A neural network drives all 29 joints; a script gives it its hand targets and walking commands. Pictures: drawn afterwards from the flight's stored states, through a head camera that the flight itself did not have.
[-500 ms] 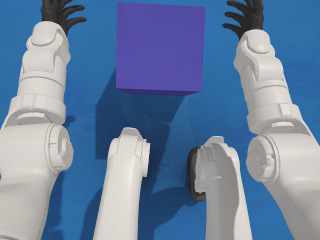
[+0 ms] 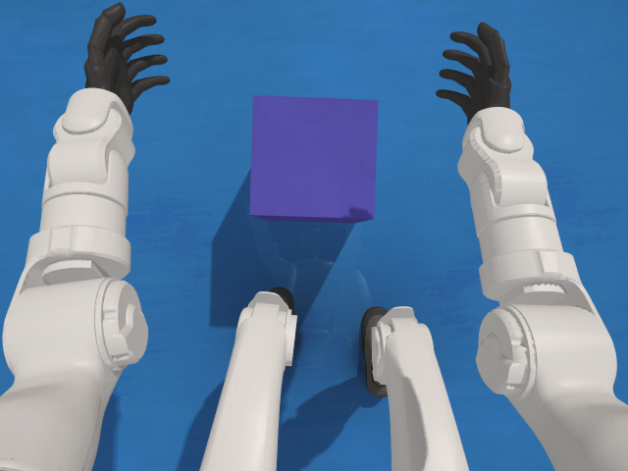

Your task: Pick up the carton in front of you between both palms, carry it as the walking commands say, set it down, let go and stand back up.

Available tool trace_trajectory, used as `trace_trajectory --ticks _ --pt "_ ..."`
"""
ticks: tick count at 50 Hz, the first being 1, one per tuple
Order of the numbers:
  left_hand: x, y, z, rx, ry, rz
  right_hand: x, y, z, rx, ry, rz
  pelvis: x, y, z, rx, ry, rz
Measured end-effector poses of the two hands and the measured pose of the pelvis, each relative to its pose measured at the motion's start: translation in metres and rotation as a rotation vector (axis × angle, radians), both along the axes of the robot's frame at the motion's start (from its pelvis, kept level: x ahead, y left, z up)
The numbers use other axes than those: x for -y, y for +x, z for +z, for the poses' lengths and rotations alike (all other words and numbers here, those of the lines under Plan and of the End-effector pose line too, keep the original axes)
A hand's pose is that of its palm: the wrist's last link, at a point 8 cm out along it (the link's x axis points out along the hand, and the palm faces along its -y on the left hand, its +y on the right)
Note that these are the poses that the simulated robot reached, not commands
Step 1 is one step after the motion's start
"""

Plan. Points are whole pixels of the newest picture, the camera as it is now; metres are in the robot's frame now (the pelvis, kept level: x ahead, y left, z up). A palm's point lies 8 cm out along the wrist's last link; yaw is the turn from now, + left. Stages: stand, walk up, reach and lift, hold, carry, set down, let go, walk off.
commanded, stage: set down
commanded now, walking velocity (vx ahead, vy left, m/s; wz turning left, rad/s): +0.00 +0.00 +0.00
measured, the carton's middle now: (313, 169) +0.49 +0.06 -0.46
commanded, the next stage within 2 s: let go in 0.12 s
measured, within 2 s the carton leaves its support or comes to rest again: neither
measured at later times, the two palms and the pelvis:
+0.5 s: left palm (26, 154) +0.40 +0.28 +0.01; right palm (585, 177) +0.43 -0.15 +0.01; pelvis +0.05 +0.01 +0.12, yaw +2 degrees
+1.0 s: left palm out of the picture +0.26 +0.22 +0.12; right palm out of the picture +0.28 -0.24 +0.12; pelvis +0.10 -0.02 +0.19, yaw +3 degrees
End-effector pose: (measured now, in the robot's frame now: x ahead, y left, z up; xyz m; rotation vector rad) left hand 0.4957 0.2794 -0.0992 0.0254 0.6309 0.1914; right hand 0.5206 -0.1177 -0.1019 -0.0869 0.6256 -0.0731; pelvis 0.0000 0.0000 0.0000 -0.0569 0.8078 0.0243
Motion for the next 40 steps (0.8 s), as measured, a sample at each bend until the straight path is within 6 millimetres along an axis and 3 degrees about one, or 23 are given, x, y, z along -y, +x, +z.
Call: trace_trajectory --ticks 9,14,27,33,40 --pt "0.0 -0.003 0.047 -0.011 0.01 -0.014 0.003 -0.005 0.047 -0.008 -0.01 0.008 -0.003 0.01 0.047 0.02 0.003 0.004" --pt "-0.001 -0.016 0.063 -0.052 0.053 -0.046 0.007 -0.02 0.064 -0.036 -0.055 0.033 -0.005 0.018 0.07 0.045 0.006 0.007" --pt "0.002 -0.102 0.12 -0.138 0.088 -0.084 0.042 -0.099 0.123 -0.126 -0.103 0.076 -0.008 0.056 0.131 0.219 0.03 0.016" --pt "0.014 -0.135 0.151 -0.142 0.083 -0.085 0.061 -0.131 0.153 -0.129 -0.093 0.075 -0.005 0.071 0.151 0.315 0.042 0.017" --pt "0.032 -0.183 0.183 -0.156 0.082 -0.092 0.088 -0.181 0.185 -0.143 -0.084 0.066 0.003 0.084 0.173 0.46 0.058 0.012"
